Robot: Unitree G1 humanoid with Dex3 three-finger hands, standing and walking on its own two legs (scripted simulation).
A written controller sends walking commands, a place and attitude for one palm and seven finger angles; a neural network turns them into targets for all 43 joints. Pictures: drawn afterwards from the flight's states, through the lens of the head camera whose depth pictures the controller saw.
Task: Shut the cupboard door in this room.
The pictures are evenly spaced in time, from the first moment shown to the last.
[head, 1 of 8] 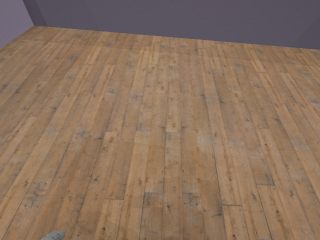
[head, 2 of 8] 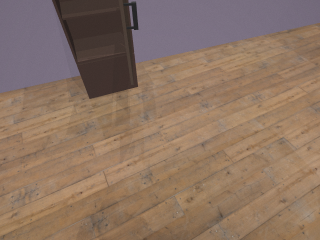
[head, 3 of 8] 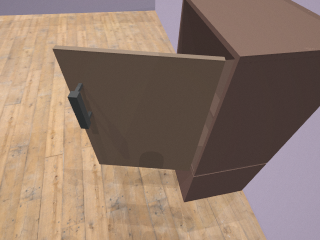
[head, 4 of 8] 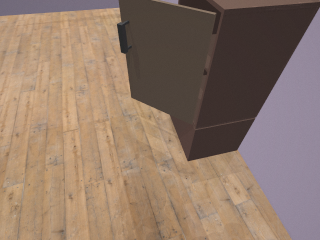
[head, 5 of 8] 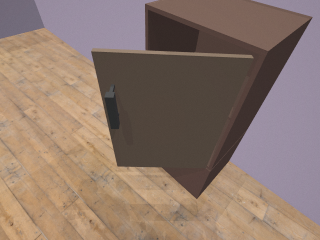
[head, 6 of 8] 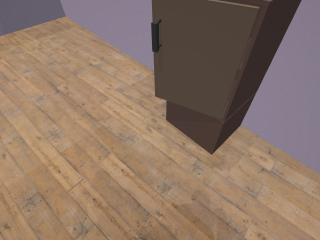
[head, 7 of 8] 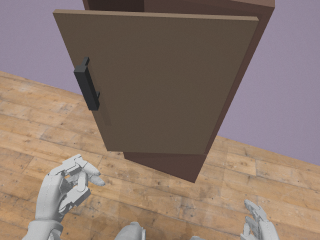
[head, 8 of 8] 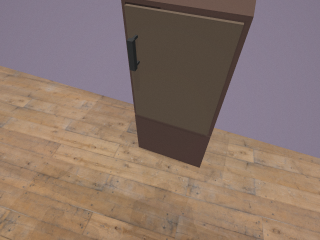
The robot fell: no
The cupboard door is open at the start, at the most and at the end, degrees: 75 75 0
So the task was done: yes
